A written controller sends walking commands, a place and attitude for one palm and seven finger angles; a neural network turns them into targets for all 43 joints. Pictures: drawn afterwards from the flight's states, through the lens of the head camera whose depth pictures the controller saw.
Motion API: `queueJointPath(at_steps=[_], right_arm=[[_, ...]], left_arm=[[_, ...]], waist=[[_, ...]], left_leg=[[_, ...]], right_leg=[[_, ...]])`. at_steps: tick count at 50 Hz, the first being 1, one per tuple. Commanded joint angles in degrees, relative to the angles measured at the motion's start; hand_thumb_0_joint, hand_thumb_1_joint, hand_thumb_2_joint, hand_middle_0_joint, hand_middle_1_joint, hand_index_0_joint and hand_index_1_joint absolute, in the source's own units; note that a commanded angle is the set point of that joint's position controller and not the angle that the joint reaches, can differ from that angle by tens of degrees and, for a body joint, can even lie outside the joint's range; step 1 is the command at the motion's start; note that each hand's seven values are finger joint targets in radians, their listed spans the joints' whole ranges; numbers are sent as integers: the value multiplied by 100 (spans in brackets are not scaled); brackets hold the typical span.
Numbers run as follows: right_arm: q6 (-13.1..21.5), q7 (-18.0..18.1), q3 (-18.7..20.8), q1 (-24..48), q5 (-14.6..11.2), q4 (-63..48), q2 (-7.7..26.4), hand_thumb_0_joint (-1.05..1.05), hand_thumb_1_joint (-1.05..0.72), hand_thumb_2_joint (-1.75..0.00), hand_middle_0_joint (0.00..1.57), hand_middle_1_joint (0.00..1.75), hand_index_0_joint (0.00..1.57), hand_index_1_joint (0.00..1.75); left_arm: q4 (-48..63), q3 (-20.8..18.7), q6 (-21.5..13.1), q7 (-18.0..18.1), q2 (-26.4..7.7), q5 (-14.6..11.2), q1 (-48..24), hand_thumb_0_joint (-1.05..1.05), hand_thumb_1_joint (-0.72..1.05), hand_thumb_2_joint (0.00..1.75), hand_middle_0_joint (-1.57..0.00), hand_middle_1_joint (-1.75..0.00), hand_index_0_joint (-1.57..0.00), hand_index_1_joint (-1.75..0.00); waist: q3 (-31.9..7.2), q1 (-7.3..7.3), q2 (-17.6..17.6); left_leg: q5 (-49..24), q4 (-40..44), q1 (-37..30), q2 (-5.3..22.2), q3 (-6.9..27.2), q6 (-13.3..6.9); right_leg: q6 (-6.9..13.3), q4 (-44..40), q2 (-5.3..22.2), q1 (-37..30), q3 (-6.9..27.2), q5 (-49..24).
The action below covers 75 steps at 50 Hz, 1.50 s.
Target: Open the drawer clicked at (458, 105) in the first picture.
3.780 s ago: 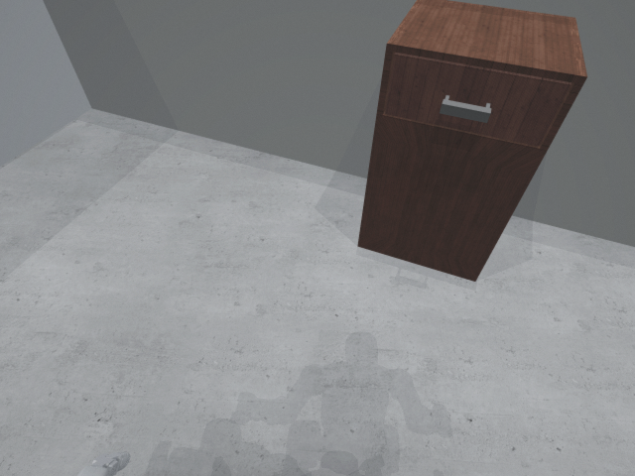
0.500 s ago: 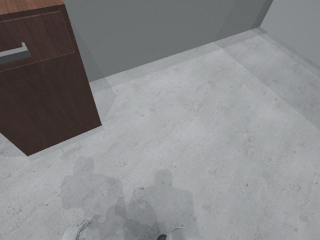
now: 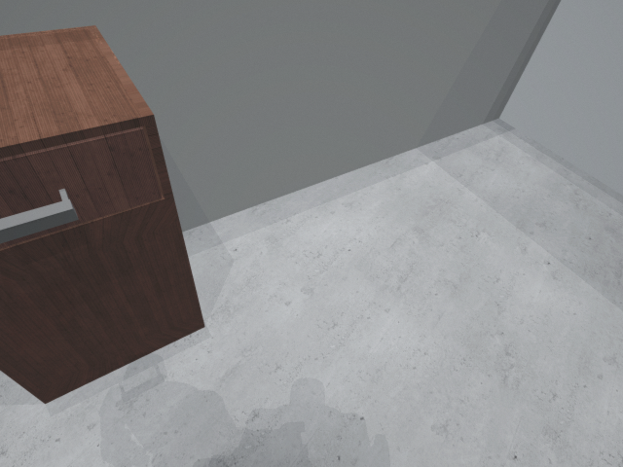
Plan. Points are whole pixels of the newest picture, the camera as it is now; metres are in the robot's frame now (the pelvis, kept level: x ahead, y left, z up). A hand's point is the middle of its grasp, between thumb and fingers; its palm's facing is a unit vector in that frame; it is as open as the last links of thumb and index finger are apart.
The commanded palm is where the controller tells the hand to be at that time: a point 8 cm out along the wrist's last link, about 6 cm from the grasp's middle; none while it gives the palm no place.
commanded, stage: turn to face it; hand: left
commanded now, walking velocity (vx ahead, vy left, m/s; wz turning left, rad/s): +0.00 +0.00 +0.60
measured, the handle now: (32, 212) +0.49 +0.54 -0.05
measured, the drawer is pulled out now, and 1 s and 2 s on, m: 0.00 0.00 0.00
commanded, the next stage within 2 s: take the last steps up to it in 0.88 s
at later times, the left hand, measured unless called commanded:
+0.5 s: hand out of the picture +0.07 +0.18 -0.14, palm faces +0.29 -0.91 -0.29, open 7.4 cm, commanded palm none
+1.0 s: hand out of the picture -0.15 +0.16 -0.19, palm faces +0.58 -0.78 -0.24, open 7.4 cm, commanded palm none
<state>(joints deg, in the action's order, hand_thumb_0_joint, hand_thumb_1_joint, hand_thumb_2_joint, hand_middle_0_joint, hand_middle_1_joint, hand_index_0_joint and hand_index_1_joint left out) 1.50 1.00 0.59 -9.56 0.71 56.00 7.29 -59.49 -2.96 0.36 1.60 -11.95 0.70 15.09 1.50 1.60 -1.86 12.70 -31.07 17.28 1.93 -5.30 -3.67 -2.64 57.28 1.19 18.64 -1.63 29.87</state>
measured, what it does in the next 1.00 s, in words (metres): steps on the spot, turning left: right foot, then left foot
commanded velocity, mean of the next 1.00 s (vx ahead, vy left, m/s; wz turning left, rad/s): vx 0.01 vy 0.00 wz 0.46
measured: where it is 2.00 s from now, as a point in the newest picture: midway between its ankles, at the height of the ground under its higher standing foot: outside the picture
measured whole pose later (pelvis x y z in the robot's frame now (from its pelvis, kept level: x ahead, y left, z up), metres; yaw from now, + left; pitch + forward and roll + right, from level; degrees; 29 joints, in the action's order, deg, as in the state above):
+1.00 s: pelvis -0.03 -0.01 -0.01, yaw +31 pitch +0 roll -1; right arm -1.5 -0.3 2.4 -5.6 0.9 52.4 11.9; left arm -57.7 -4.0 3.9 1.4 -15.1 1.2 17.1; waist 4.7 3.3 -3.6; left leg 19.5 -33.8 14.0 1.1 -4.7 -2.3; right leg -3.8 53.4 7.6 21.1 -6.4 29.6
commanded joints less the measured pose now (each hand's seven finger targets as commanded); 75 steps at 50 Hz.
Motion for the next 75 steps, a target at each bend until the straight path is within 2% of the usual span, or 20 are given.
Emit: queueJointPath(at_steps=[1,13,18,20,21,22,23,26,28,34,40,43,44,46,47,53,62,70,74,75], right_arm=[[-59,16,286,-439,26,-130,1207,0,-90,-90,20,30,20,30],[-191,4,565,-844,80,-253,1433,0,-90,-90,20,30,20,30],[-265,-17,639,-637,81,-384,1546,0,-90,-90,20,30,20,30],[-306,-50,649,-476,37,-463,1446,0,-90,-90,20,30,20,30],[-320,-91,628,-451,-14,-516,1204,0,-90,-90,20,30,20,30],[-302,-79,571,-495,-20,-680,849,0,-90,-90,20,30,20,30],[-329,-82,646,-395,83,-684,1179,0,-90,-90,20,30,20,30],[-501,-196,647,-748,105,-384,1069,0,-90,-90,20,30,20,30],[-496,-232,600,-738,94,-380,972,0,-90,-90,20,30,20,30],[-519,-225,519,51,71,-627,975,0,-90,-90,20,30,20,30],[-410,-214,384,381,5,-719,899,0,-90,-90,20,30,20,30],[-324,-176,366,20,-4,-610,972,0,-90,-90,20,30,20,30],[-270,-170,408,-272,8,-530,1176,0,-90,-90,20,30,20,30],[-220,-97,622,-767,11,-481,2202,0,-90,-90,20,30,20,30],[-279,-79,585,-766,32,-415,2126,0,-90,-90,20,30,20,30],[-78,50,329,-294,32,-358,1364,0,-90,-90,20,30,20,30],[76,78,381,-1236,82,123,1117,0,-90,-90,20,30,20,30],[83,74,376,-1284,140,379,1200,0,-90,-90,20,30,20,30],[82,47,325,-1261,90,526,987,0,-90,-90,20,30,20,30],[112,8,250,-1399,24,466,640,0,-90,-90,20,30,20,30]], left_arm=[[354,-133,7,-35,-345,21,150,0,90,90,-20,-30,-20,-30],[920,-242,93,-8,-308,4,-699,0,90,90,-20,-30,-20,-30],[931,-225,72,32,-339,-69,-354,0,90,90,-20,-30,-20,-30],[870,-270,45,65,-460,-68,-3,0,90,90,-20,-30,-20,-30],[880,-323,8,100,-819,-12,98,0,90,90,-20,-30,-20,-30],[996,-395,-15,129,-1313,75,62,0,90,90,-20,-30,-20,-30],[1128,-329,24,126,-1319,21,-202,0,90,90,-20,-30,-20,-30],[1327,-215,-22,109,-771,-2,-1081,0,90,90,-20,-30,-20,-30],[1259,-164,-100,79,-636,13,-837,0,90,90,-20,-30,-20,-30],[995,-203,-95,49,-890,64,47,0,90,90,-20,-30,-20,-30],[857,-282,-56,29,-1159,127,218,0,90,90,-20,-30,-20,-30],[741,-293,-28,11,-1199,95,140,0,90,90,-20,-30,-20,-30],[739,-288,-11,1,-1129,35,98,0,90,90,-20,-30,-20,-30],[1031,-84,39,-33,-522,5,-9,0,90,90,-20,-30,-20,-30],[1015,-113,111,9,-632,26,-110,0,90,90,-20,-30,-20,-30],[395,-114,91,-140,-550,73,150,0,90,90,-20,-30,-20,-30],[388,-40,11,-222,-385,102,-493,0,90,90,-20,-30,-20,-30],[439,-42,-68,-289,-178,48,-760,0,90,90,-20,-30,-20,-30],[-48,-157,-212,-243,-372,73,450,0,90,90,-20,-30,-20,-30],[-222,-237,-300,-185,-836,115,1028,0,90,90,-20,-30,-20,-30]], waist=[[-173,-114,956],[-480,-398,977],[-576,-225,1009],[-538,-24,837],[-508,46,-12],[-405,70,-1612],[-199,-4,-1201],[331,-522,-634],[333,-457,-631],[141,-13,-814],[-233,129,-1100],[-486,-90,-1045],[-680,-278,-586],[-1019,-526,1947],[-884,-529,1438],[-286,-225,1055],[475,-460,699],[636,-368,1048],[102,212,131],[-306,377,-1109]], left_leg=[[-1916,1528,-440,1229,1573,-499],[-1212,1378,-836,1126,2633,-715],[-1367,1146,-315,896,2895,-586],[-577,943,542,532,2735,-211],[269,262,1431,122,2266,127],[1593,-1260,2268,-679,965,588],[1908,-2429,1923,-475,919,569],[959,-3767,1609,-119,799,655],[683,-3878,1715,-54,614,752],[993,-3026,1632,83,360,883],[1296,-1402,738,-4,5,738],[469,54,-204,-122,-163,630],[-418,844,-989,20,-48,559],[-4231,989,-2334,2211,2335,-468],[-4065,891,-1823,2311,1897,-812],[-2183,1441,-1461,1173,1182,-343],[-167,2157,-1495,1528,1788,-677],[225,2041,-845,1488,1582,-590],[466,415,192,801,872,-81],[1134,-1102,1189,205,145,191]], right_leg=[[-58,328,269,623,48,-569],[-134,-622,144,944,230,-517],[-17,-1986,-116,-153,182,-745],[68,-3300,-27,-1310,147,-1545],[306,-4038,753,-2025,875,-1231],[882,-4602,2349,-2133,2429,-971],[1145,-4605,2717,-1015,2268,-1191],[830,-4463,1798,-69,932,-1467],[789,-4124,1563,-465,261,-2490],[961,-3835,1811,-1215,60,-3476],[1013,-3391,1952,-1436,-135,-4322],[673,-2791,1776,-1322,-450,-4407],[418,-2242,1634,-948,-656,-4013],[-192,-196,607,1224,-623,644],[-100,292,665,1037,-206,721],[-170,778,487,1139,-26,-916],[-130,-349,604,1535,45,-1083],[39,-1870,442,551,-219,-1057],[210,-3283,320,-1808,-190,-1687],[608,-3828,1478,-2845,1237,-902]])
